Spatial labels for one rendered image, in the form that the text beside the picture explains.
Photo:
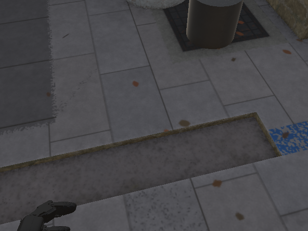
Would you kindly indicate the robot left hand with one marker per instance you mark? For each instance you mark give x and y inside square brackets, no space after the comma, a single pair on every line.
[44,213]

